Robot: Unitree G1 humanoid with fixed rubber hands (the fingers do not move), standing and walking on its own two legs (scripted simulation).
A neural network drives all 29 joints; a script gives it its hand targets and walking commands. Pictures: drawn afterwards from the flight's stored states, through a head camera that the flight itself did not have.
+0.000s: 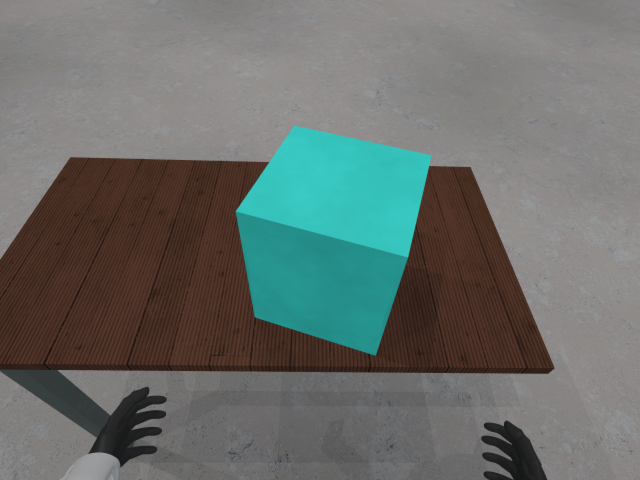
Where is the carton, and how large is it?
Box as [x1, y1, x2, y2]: [236, 126, 431, 355]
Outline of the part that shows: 294,126 236,210 255,317 375,355 408,255 431,155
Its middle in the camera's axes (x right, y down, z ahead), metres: +0.02 +0.00 +0.60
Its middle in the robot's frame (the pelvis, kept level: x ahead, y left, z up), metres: +0.45 +0.01 +0.02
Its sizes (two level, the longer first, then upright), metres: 0.210 0.200 0.250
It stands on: a table, 0.68 m high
